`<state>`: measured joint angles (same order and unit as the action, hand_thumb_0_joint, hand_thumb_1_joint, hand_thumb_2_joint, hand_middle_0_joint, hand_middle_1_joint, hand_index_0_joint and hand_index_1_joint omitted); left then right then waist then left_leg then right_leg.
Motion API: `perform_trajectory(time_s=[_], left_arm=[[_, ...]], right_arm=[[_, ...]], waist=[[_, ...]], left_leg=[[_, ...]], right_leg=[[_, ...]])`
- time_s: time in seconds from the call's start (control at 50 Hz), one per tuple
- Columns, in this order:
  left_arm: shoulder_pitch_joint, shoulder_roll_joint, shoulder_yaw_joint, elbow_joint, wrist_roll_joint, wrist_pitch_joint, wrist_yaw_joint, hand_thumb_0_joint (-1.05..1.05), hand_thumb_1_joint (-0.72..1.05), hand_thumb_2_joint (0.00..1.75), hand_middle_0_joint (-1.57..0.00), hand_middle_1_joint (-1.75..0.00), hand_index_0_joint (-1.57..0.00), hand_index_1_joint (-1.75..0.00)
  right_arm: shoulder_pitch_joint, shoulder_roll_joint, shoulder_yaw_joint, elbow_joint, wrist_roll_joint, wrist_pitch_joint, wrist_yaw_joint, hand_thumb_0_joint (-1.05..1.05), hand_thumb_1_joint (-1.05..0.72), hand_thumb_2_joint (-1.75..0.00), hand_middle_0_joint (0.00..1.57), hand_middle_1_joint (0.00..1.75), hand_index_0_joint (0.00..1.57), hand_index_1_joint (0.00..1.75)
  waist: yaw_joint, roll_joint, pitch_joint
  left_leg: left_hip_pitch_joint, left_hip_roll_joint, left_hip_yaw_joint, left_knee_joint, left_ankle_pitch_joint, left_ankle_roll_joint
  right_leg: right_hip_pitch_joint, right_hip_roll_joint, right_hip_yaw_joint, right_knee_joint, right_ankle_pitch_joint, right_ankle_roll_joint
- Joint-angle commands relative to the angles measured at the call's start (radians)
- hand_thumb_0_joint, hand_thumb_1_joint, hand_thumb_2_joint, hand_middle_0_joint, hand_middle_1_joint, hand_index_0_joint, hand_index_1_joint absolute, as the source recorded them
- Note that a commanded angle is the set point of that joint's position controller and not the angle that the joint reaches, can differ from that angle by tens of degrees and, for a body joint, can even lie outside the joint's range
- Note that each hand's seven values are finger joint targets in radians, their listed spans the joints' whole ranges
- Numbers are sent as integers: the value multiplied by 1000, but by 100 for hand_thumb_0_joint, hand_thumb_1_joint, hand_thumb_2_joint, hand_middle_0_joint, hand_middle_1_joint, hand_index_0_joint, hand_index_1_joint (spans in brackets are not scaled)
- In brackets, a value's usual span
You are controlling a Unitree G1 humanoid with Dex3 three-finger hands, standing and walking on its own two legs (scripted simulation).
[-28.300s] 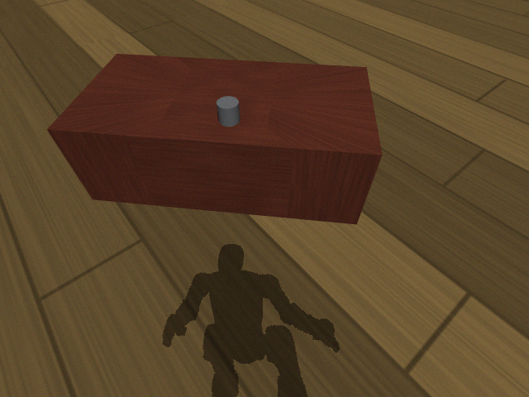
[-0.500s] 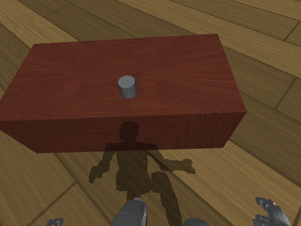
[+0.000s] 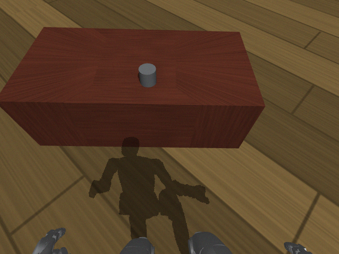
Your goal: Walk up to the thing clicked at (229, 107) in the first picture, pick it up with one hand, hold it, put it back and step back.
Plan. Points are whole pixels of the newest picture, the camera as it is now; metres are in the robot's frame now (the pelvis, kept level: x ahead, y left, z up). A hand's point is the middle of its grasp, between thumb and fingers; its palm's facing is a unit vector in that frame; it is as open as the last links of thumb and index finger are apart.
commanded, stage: step back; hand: left
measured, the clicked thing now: (147, 75) +0.93 +0.15 -0.27
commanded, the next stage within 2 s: stand in 1.60 s
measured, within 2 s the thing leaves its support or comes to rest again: neither
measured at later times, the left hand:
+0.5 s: hand out of the picture -0.08 +0.29 -0.15, palm faces +0.04 -0.90 -0.44, open 7.4 cm
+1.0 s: hand out of the picture -0.21 +0.28 -0.15, palm faces +0.01 -0.94 -0.35, open 7.4 cm
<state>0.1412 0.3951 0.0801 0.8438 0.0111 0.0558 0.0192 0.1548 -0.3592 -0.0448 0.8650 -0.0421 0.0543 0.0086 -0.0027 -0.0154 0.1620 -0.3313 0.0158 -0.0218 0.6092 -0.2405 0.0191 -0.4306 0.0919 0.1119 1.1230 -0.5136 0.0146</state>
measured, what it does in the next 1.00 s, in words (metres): walks backwards: right foot, then left foot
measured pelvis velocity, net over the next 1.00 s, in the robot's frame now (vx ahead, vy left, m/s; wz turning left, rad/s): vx -0.25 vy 0.02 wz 0.00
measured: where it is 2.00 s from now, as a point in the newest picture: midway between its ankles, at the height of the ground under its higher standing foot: outside the picture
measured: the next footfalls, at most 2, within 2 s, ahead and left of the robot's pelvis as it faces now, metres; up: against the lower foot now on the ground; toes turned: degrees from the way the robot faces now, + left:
right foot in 0.12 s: -0.05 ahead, -0.13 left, +0.00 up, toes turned +0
left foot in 0.46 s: -0.17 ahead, +0.13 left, +0.00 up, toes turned -3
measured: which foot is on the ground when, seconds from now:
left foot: down 0.00-0.14, up 0.16-0.44, down 0.46-1.00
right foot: up 0.00-0.10, down 0.12-0.50, up 0.52-0.72, down 0.74-1.00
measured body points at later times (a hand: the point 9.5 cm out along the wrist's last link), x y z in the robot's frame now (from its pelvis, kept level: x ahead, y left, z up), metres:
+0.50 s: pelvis -0.18 +0.01 -0.01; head -0.13 +0.01 +0.43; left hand -0.08 +0.33 -0.12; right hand -0.08 -0.31 -0.14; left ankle -0.19 +0.13 -0.73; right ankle -0.09 -0.13 -0.73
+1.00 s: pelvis -0.25 +0.02 +0.00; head -0.24 +0.02 +0.45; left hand -0.21 +0.32 -0.13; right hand -0.17 -0.31 -0.12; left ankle -0.21 +0.13 -0.73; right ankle -0.24 -0.12 -0.73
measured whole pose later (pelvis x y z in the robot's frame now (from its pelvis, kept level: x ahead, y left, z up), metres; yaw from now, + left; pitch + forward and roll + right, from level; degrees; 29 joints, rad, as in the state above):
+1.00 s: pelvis -0.25 +0.02 +0.00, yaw +0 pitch -3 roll +0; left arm 0.26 0.36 0.05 1.00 0.05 -0.01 -0.02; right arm 0.22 -0.39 -0.07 0.98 -0.03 0.00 0.03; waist 0.03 0.01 0.05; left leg -0.27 -0.01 -0.03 0.58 -0.31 0.00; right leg -0.23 -0.02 0.02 0.58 -0.31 0.00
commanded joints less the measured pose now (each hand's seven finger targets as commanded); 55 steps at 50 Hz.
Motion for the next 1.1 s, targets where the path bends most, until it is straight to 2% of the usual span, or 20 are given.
perform_trajectory(time_s=[0.0, 0.08, 0.12, 0.14, 0.2, 0.34, 0.42, 0.44, 0.46, 0.48, 0.5, 0.56, 0.7, 0.72, 0.76, 0.78, 0.94, 0.96, 1.0, 1.08], left_arm=[[43, 164, 40, -63, 8, -38, 4, 0, 90, 90, -20, -30, -20, -30], [178, 159, 38, 11, 24, -51, 3, 0, 90, 90, -20, -30, -20, -30], [125, 320, 86, -17, 36, -55, 0, 0, 90, 90, -20, -30, -20, -30], [53, 377, 93, -46, 39, -55, 3, 0, 90, 90, -20, -30, -20, -30], [-83, 239, 60, -84, 27, -62, 14, 0, 90, 90, -20, -30, -20, -30], [60, 238, 62, -84, 35, -42, 34, 0, 90, 90, -20, -30, -20, -30], [-6, 254, 42, -88, 17, -26, 18, 0, 90, 90, -20, -30, -20, -30], [28, 216, 27, -84, 20, -25, 16, 0, 90, 90, -20, -30, -20, -30], [46, 168, 12, -87, 14, -29, 13, 0, 90, 90, -20, -30, -20, -30], [-57, 210, 33, -92, 12, -31, 26, 0, 90, 90, -20, -30, -20, -30], [-77, 219, 39, -77, 21, -29, 26, 0, 90, 90, -20, -30, -20, -30], [51, 193, 41, -6, 0, -30, 3, 0, 90, 90, -20, -30, -20, -30], [115, 158, 39, 63, 26, -73, -26, 0, 90, 90, -20, -30, -20, -30], [133, 175, 46, 76, 33, -84, -22, 0, 90, 90, -20, -30, -20, -30], [125, 297, 68, 70, 49, -100, -17, 0, 90, 90, -20, -30, -20, -30], [25, 309, 66, 34, 48, -108, -15, 0, 90, 90, -20, -30, -20, -30], [-9, 218, 25, 42, 30, -94, -26, 0, 90, 90, -20, -30, -20, -30], [23, 186, 9, 54, 28, -89, -28, 0, 90, 90, -20, -30, -20, -30], [20, 142, -5, 63, 2, -80, -27, 0, 90, 90, -20, -30, -20, -30], [40, 169, 7, 86, 1, -90, -27, 0, 90, 90, -20, -30, -20, -30]], right_arm=[[1, -268, -72, -89, 5, -23, -24, 0, -90, -90, 20, 30, 20, 30], [-51, -278, -69, -97, 23, 3, -19, 0, -90, -90, 20, 30, 20, 30], [-89, -182, -42, -122, 35, -2, -25, 0, -90, -90, 20, 30, 20, 30], [-110, -211, -60, -117, 25, 2, -41, 0, -90, -90, 20, 30, 20, 30], [7, -229, -59, -61, 49, -2, -39, 0, -90, -90, 20, 30, 20, 30], [-25, -197, -47, -96, 22, -12, -39, 0, -90, -90, 20, 30, 20, 30], [119, -207, -67, -15, 10, -22, -25, 0, -90, -90, 20, 30, 20, 30], [116, -231, -77, -2, 6, -24, -23, 0, -90, -90, 20, 30, 20, 30], [80, -311, -92, -19, -10, -28, -18, 0, -90, -90, 20, 30, 20, 30], [36, -396, -104, -41, 1, -25, -6, 0, -90, -90, 20, 30, 20, 30], [-22, -369, -98, -45, -2, -36, -8, 0, -90, -90, 20, 30, 20, 30], [-90, -276, -59, -46, -1, -57, -24, 0, -90, -90, 20, 30, 20, 30], [-39, -287, -79, -34, -7, -49, -8, 0, -90, -90, 20, 30, 20, 30], [-17, -241, -68, -30, -2, -45, -7, 0, -90, -90, 20, 30, 20, 30], [-90, -180, -52, -49, 7, -51, -9, 0, -90, -90, 20, 30, 20, 30], [-71, -215, -64, -34, 7, -55, -9, 0, -90, -90, 20, 30, 20, 30], [49, -179, -59, 51, 13, -90, 3, 0, -90, -90, 20, 30, 20, 30], [57, -188, -66, 62, 8, -97, -4, 0, -90, -90, 20, 30, 20, 30], [47, -283, -75, 57, -1, -106, -13, 0, -90, -90, 20, 30, 20, 30], [-11, -261, -64, 49, -3, -113, -12, 0, -90, -90, 20, 30, 20, 30]], waist=[[-14, 207, -197], [41, 197, -267], [70, -218, -173], [85, -274, -120], [-28, -50, -134], [73, -173, -188], [-4, -185, -251], [1, -81, -234], [2, 151, -221], [-52, 242, -180], [-32, 168, -130], [54, 122, -110], [33, 180, -119], [38, 115, -131], [79, -156, -90], [41, -114, -14], [-1, -105, -106], [-4, -46, -121], [-5, 156, -136], [18, 165, -99]], left_leg=[[214, 227, -224, -143, 312, 218], [103, 198, -185, -58, 213, 130], [-227, -99, -76, 214, -234, 1], [-172, -81, -130, 464, -378, -26], [-151, -137, -177, 597, -237, -21], [-157, -58, -67, 249, -303, -42], [136, -63, 55, -139, -104, -2], [201, -13, -49, -204, -110, 24], [242, 223, -399, -270, -113, 128], [8, 375, -529, -351, -158, 262], [-76, 371, -510, -351, -146, 267], [-67, 214, -243, -267, -78, 166], [-36, 199, -196, -241, -378, 126], [-86, 154, -151, -152, -352, 86], [-229, -28, -28, 180, -316, -22], [-130, 14, -106, 256, -262, -32], [190, -28, 13, -143, -99, -10], [266, -13, -27, -200, -80, -4], [195, 270, -462, -388, -419, 121], [125, 229, -317, -326, -160, 134]], right_leg=[[42, -62, -57, -305, -8, 13], [277, -66, -104, -724, 244, -32], [266, -374, 351, -811, 279, -189], [40, -541, 497, -850, 312, -328], [112, -336, 120, -671, 645, -207], [367, -371, 121, -592, 757, -216], [223, -319, 87, -550, 445, -146], [122, -271, 57, -489, 299, -104], [-92, -138, -37, -314, 66, -42], [-49, -64, -70, -107, -159, -17], [-6, -58, 26, 4, -111, -25], [17, -39, 49, 27, 55, -37], [288, -56, -118, -707, 125, -55], [382, -66, -56, -790, 151, -70], [233, -381, 467, -938, -374, -213], [54, -444, 500, -947, -425, -251], [53, -257, 101, -769, -38, -134], [14, -224, 52, -687, 34, -115], [-49, -88, -89, -443, 26, -43], [50, -141, -58, -453, 37, -44]])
